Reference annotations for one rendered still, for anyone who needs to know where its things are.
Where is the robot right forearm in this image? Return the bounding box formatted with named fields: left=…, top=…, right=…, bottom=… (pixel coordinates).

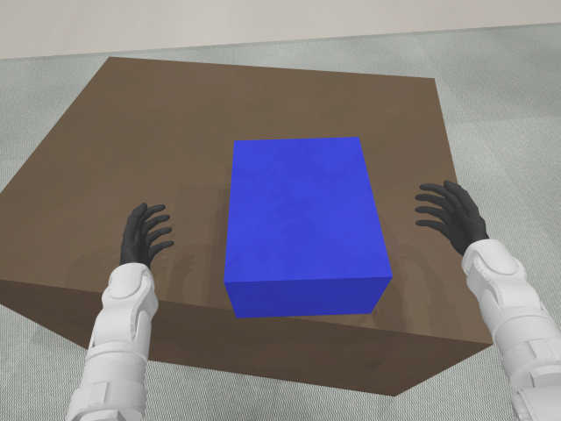
left=461, top=239, right=561, bottom=393

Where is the carton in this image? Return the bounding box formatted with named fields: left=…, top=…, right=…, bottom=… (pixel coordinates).
left=224, top=137, right=393, bottom=318

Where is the left robot hand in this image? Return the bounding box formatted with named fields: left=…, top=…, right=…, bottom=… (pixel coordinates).
left=119, top=203, right=174, bottom=270

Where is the robot right upper arm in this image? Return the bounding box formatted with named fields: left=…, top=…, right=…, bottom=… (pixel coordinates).
left=510, top=385, right=561, bottom=421

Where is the right robot hand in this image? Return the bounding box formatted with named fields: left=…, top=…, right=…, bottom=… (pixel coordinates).
left=415, top=180, right=490, bottom=256

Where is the pedestal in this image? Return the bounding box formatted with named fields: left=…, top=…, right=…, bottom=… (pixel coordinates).
left=0, top=57, right=494, bottom=396

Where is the robot left forearm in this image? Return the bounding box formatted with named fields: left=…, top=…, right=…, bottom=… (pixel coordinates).
left=66, top=263, right=159, bottom=421

